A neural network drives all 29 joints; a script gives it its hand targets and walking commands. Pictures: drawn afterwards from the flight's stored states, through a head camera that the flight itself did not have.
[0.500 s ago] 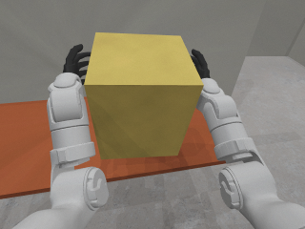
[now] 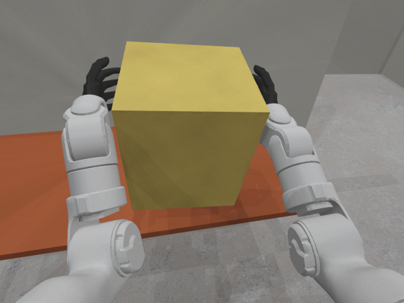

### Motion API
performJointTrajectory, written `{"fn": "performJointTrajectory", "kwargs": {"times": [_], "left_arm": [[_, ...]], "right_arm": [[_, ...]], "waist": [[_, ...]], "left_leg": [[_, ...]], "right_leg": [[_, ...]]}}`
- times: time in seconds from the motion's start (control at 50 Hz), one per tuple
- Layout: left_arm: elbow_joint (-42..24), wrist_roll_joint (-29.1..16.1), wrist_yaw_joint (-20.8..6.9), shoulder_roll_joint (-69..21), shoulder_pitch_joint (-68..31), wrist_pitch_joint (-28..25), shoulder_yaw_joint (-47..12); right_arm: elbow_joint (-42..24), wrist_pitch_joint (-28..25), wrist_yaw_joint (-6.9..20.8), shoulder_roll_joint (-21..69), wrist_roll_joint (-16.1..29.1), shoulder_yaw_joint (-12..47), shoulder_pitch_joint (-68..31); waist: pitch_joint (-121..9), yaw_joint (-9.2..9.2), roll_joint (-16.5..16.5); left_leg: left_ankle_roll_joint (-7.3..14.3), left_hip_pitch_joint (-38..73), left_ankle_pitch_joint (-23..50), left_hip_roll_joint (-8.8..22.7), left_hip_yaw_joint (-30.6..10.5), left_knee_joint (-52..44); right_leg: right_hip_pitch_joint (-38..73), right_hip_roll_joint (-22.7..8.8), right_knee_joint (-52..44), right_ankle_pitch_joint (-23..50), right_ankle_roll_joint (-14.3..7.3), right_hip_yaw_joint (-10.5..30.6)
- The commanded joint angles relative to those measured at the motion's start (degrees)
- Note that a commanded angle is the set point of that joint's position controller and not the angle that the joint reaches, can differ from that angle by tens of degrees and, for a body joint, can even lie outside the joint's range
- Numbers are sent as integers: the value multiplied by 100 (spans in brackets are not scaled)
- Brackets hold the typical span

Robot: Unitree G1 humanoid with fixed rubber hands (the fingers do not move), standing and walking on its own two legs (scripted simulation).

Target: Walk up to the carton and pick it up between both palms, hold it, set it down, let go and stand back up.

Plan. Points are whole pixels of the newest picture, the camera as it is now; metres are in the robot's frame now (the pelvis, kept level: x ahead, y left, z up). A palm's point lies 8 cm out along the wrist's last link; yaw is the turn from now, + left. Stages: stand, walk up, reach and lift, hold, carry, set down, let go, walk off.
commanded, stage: hold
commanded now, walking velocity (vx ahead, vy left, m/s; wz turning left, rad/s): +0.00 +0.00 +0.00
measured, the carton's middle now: (184, 130) +0.37 +0.01 +0.20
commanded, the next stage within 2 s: none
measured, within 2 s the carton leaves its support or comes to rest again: neither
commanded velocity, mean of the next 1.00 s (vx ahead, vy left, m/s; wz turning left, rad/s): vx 0.00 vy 0.00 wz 0.00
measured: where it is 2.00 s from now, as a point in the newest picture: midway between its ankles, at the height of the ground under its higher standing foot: outside the picture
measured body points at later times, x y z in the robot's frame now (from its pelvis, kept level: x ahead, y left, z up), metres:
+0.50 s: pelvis +0.00 -0.01 +0.00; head -0.07 +0.01 +0.44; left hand +0.38 +0.16 +0.28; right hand +0.38 -0.15 +0.26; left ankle -0.01 +0.12 -0.75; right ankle +0.05 -0.12 -0.75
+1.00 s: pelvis -0.01 -0.01 +0.00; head -0.08 +0.01 +0.44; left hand +0.37 +0.16 +0.27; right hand +0.37 -0.15 +0.25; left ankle -0.01 +0.12 -0.75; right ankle +0.05 -0.12 -0.75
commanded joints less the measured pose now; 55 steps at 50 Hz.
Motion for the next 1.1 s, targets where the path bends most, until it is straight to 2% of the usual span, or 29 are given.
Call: {"fn": "performJointTrajectory", "kwargs": {"times": [0.0,0.06,0.08,0.1,0.12,0.16,0.24,0.42,0.68,0.7,0.74,0.78,0.8,0.86,0.88,0.9,0.92,0.94,1.0,1.04,1.08], "left_arm": [[112,-1066,-740,-2814,-2895,-248,-2307],[93,-1091,-717,-2848,-2984,-277,-2393],[90,-1083,-730,-2818,-3021,-271,-2332],[99,-1170,-679,-2876,-3478,-346,-2463],[273,-1142,-630,-2889,-3416,-391,-2472],[314,-1105,-601,-2872,-3379,-418,-2372],[398,-972,-665,-2755,-3242,-331,-2215],[245,-1018,-833,-2615,-3299,-229,-2235],[406,-1004,-840,-2752,-3440,-271,-2245],[288,-1022,-815,-2740,-3220,-290,-2109],[272,-941,-833,-2734,-3009,-218,-2134],[210,-952,-883,-2676,-3017,-178,-2074],[87,-998,-890,-2703,-2910,-175,-2148],[101,-1071,-860,-2729,-3176,-215,-2211],[125,-1082,-833,-2722,-3181,-263,-2253],[91,-1115,-804,-2761,-3267,-324,-2309],[112,-1189,-751,-2746,-3433,-364,-2332],[321,-1095,-722,-2796,-3318,-361,-2225],[264,-1087,-637,-2815,-3460,-441,-2315],[457,-1080,-588,-2792,-3444,-409,-2254],[663,-1027,-603,-2662,-3349,-351,-2097]], "right_arm": [[-1639,-352,574,3091,603,1724,-4256],[-1612,-343,540,3063,604,1696,-4227],[-1505,-311,534,3091,575,1674,-4178],[-1752,-370,573,3440,542,1830,-4753],[-1600,-350,590,3395,510,1753,-4624],[-1465,-348,607,3416,468,1752,-4533],[-1338,-286,565,3339,555,1785,-4426],[-1568,-144,366,3312,791,1839,-4459],[-1396,-126,493,3193,683,1641,-4549],[-1281,-148,501,3031,663,1604,-4338],[-1142,-132,470,2968,666,1587,-4056],[-1191,-127,458,2966,657,1615,-4002],[-1283,-133,453,2947,729,1633,-3953],[-1442,-206,483,3111,696,1640,-4266],[-1542,-242,501,3155,684,1720,-4354],[-1605,-283,513,3173,691,1730,-4414],[-1551,-297,545,3191,674,1743,-4536],[-1533,-317,574,3172,566,1638,-4530],[-1553,-415,649,3240,589,1693,-4668],[-1237,-405,661,3133,459,1530,-4613],[-964,-366,655,3059,395,1447,-4508]], "waist": [[-1704,-80,217],[-1574,-108,290],[-1522,-121,194],[-1822,-17,152],[-1684,-76,185],[-1666,0,212],[-1646,27,207],[-1697,-105,126],[-1564,-66,313],[-1654,-64,318],[-1563,-101,416],[-1510,-122,283],[-1557,-130,334],[-1472,-140,194],[-1532,-97,171],[-1772,-87,246],[-1764,-115,147],[-1581,7,186],[-1797,112,270],[-1658,71,333],[-1450,42,225]], "left_leg": [[-93,-1674,1296,-289,424,-552],[-170,-1660,1305,-300,399,-519],[-130,-1638,1242,-344,415,-531],[-83,-1655,1155,-344,431,-526],[-73,-1809,1074,-342,471,-606],[-52,-1890,939,-343,468,-655],[-90,-1718,1250,-374,487,-560],[-121,-1390,1413,-444,439,-389],[-148,-1814,1155,-383,454,-605],[-118,-1749,1323,-316,415,-577],[-230,-1583,1519,-345,432,-519],[-190,-1544,1582,-355,457,-500],[-222,-1449,1681,-332,423,-484],[-182,-1691,1373,-321,432,-518],[-140,-1736,1405,-339,433,-531],[-155,-1728,1251,-324,385,-542],[-121,-1778,1083,-331,405,-591],[-69,-1884,873,-308,378,-649],[-11,-2083,630,-299,409,-756],[-21,-2017,557,-269,380,-756],[14,-2066,364,-269,460,-794]], "right_leg": [[1988,398,254,487,17,68],[1928,402,246,514,35,44],[1908,395,208,494,63,39],[1893,455,323,208,120,-76],[1914,473,353,173,102,-22],[1993,454,356,120,90,-6],[2066,451,348,410,116,-6],[1948,371,273,1014,259,-38],[2007,459,334,314,119,-16],[1968,428,249,506,43,41],[1975,439,211,661,36,-4],[2050,435,200,705,62,5],[2079,454,215,779,27,-3],[1947,433,179,426,7,27],[1973,414,184,524,59,36],[2006,432,195,402,11,31],[1924,408,186,213,35,57],[1889,393,172,79,34,59],[2002,396,264,30,63,71],[1894,396,219,-146,29,70],[1777,338,143,-313,48,86]]}}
